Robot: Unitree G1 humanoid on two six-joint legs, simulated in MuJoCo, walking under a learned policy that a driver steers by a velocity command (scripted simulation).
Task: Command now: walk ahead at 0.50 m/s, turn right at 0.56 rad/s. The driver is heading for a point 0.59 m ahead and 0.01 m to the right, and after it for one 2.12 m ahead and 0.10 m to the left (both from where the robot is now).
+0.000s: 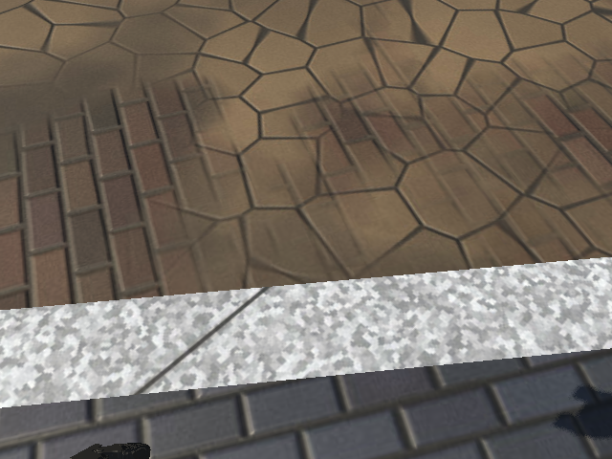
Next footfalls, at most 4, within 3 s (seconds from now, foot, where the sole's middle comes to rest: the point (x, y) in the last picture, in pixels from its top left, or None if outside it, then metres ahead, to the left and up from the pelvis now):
0.50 left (267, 439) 0.49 0.10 -0.75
0.98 right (364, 372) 0.63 -0.11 -0.75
1.38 left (248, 404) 0.56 0.14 -0.75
1.70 right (351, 377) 0.62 -0.08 -0.75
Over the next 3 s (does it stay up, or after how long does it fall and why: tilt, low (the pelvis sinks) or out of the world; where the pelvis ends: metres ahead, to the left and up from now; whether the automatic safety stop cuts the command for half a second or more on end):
stays up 0.56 0.05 0.03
